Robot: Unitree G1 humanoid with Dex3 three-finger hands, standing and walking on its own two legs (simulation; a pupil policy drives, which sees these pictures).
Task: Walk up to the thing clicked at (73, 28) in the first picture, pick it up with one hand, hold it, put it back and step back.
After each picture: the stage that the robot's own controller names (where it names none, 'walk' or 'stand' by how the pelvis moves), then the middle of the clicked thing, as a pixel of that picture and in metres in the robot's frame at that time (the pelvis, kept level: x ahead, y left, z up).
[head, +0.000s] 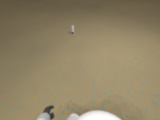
stand; (72, 30) +2.19 +0.67 -0.66
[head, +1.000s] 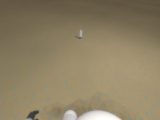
walk; (80, 35) +2.09 +0.33 -0.63
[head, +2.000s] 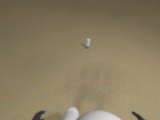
walk; (88, 44) +1.49 +0.12 -0.64
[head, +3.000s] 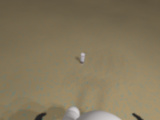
walk; (82, 59) +1.04 +0.17 -0.64
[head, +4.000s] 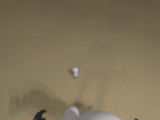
walk; (75, 73) +0.69 +0.20 -0.64
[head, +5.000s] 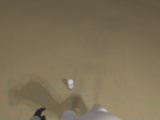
stand; (70, 85) +0.49 +0.19 -0.65
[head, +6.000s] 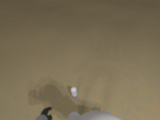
stand; (74, 93) +0.43 +0.23 -0.64
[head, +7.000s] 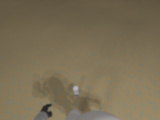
stand; (76, 91) +0.42 +0.19 -0.64
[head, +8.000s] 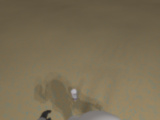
stand; (74, 95) +0.41 +0.22 -0.64
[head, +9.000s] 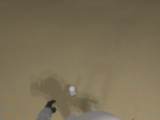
stand; (72, 92) +0.41 +0.22 -0.65
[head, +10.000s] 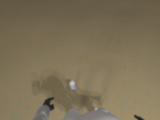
stand; (73, 86) +0.43 +0.25 -0.64
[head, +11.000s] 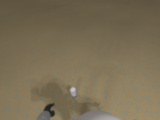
stand; (73, 93) +0.42 +0.24 -0.65
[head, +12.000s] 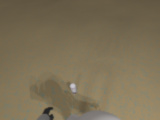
stand; (73, 89) +0.44 +0.24 -0.66
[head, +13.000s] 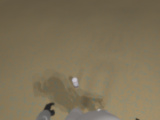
stand; (75, 83) +0.48 +0.24 -0.64
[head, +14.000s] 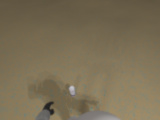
stand; (72, 91) +0.41 +0.24 -0.65
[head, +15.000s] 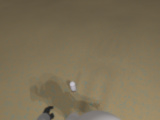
stand; (73, 87) +0.47 +0.26 -0.65
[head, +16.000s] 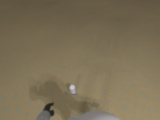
stand; (73, 90) +0.43 +0.24 -0.65
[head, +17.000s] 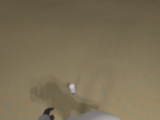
stand; (72, 89) +0.45 +0.26 -0.65
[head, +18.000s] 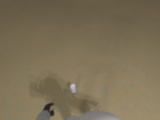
stand; (73, 89) +0.43 +0.23 -0.65
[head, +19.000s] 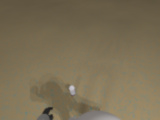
stand; (72, 91) +0.44 +0.25 -0.65
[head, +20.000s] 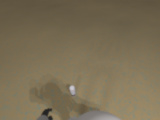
stand; (72, 91) +0.45 +0.25 -0.66
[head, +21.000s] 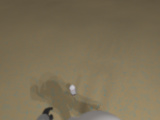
go down; (73, 91) +0.43 +0.24 -0.66
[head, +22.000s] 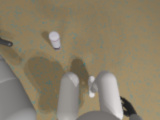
go down; (55, 42) +0.56 +0.23 -0.28
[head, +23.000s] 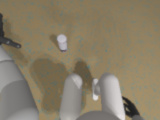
go down; (62, 45) +0.56 +0.21 -0.29
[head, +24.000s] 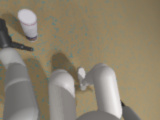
close in; (30, 29) +0.56 +0.26 -0.20
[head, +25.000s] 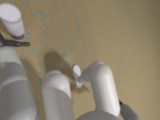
close; (15, 27) +0.56 +0.28 -0.20
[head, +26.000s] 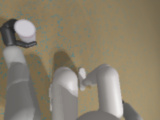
lift; (28, 37) +0.48 +0.29 -0.20
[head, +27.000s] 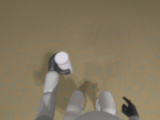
lift; (65, 66) +0.37 +0.19 -0.01
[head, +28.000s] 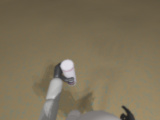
hold; (69, 74) +0.32 +0.17 +0.03
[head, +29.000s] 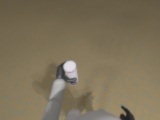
hold; (72, 75) +0.32 +0.15 +0.01
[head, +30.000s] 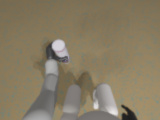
crouch; (63, 54) +0.46 +0.18 -0.06
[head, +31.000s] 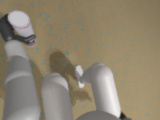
lower; (26, 33) +0.54 +0.23 -0.19
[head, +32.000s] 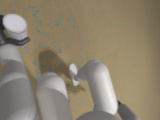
lower; (18, 34) +0.52 +0.23 -0.22
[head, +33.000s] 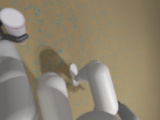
lower; (16, 31) +0.53 +0.24 -0.22
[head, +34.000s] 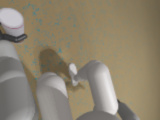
lower; (15, 30) +0.53 +0.24 -0.22
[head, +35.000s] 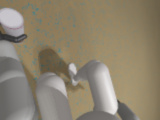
rest; (14, 31) +0.53 +0.24 -0.22
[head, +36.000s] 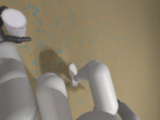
open; (16, 31) +0.53 +0.23 -0.22
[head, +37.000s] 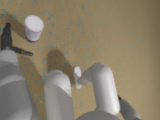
stand; (33, 33) +0.52 +0.22 -0.22
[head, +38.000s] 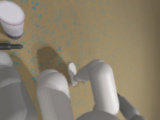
withdraw; (13, 26) +0.52 +0.24 -0.20
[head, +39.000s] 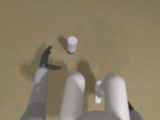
walk; (71, 47) +0.54 +0.17 -0.24
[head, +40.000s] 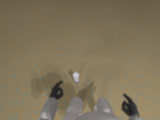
stand; (76, 78) +0.48 +0.16 -0.53
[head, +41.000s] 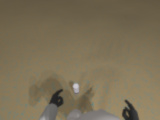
stand; (76, 89) +0.43 +0.16 -0.59
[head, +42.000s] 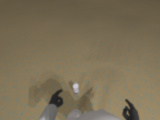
stand; (76, 89) +0.44 +0.16 -0.58
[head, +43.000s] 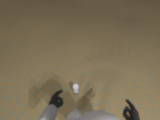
stand; (76, 89) +0.44 +0.16 -0.59
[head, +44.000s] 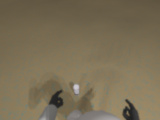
stand; (76, 90) +0.44 +0.16 -0.59
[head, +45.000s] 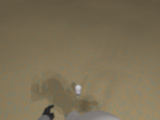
stand; (78, 90) +0.44 +0.16 -0.63
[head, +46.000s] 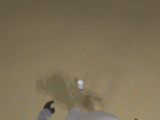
walk; (80, 85) +0.47 +0.15 -0.65
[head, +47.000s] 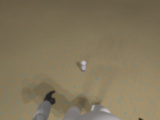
walk; (83, 66) +0.73 +0.12 -0.63
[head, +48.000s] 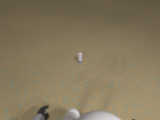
stand; (80, 58) +1.04 +0.24 -0.64
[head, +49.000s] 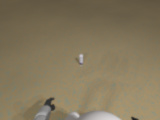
stand; (81, 60) +1.02 +0.21 -0.65
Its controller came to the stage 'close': yes
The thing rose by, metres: 0.66
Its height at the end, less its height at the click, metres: +0.00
